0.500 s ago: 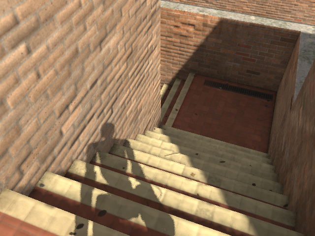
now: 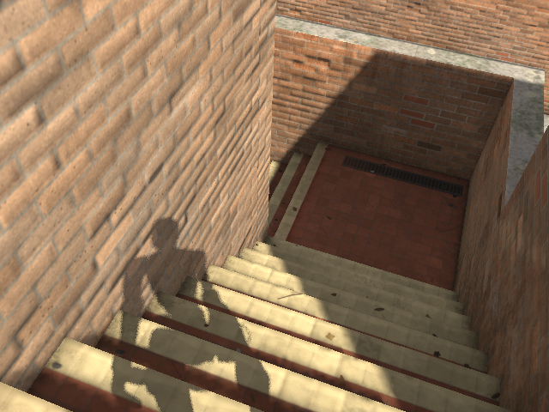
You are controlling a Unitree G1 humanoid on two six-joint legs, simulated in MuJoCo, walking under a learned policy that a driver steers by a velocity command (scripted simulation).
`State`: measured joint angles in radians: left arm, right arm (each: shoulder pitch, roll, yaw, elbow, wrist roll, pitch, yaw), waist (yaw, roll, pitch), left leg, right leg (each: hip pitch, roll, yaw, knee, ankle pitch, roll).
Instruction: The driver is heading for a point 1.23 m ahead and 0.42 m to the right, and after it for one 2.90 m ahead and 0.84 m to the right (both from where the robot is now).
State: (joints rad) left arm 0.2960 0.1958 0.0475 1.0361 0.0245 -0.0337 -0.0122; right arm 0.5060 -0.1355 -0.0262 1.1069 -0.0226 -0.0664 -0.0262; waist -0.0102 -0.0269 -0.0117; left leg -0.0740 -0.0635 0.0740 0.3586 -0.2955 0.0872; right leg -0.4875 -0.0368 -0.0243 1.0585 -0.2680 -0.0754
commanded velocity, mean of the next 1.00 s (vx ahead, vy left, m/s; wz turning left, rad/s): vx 0.48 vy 0.00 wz -0.11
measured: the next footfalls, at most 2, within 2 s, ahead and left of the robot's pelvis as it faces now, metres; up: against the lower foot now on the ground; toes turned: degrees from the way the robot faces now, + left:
right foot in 0.22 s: +0.21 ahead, -0.06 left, +0.00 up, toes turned -2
left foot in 0.98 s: +0.56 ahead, +0.24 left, -0.20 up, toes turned -6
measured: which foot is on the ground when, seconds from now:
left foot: down 0.00-0.20, up 0.22-0.96, down 0.98-1.00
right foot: up 0.00-0.20, down 0.22-0.94, up 0.96-1.00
